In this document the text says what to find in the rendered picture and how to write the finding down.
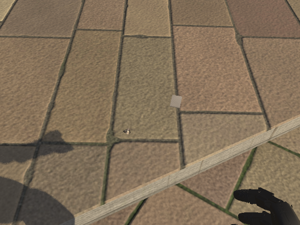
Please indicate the robot right hand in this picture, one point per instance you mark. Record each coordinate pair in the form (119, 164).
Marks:
(281, 213)

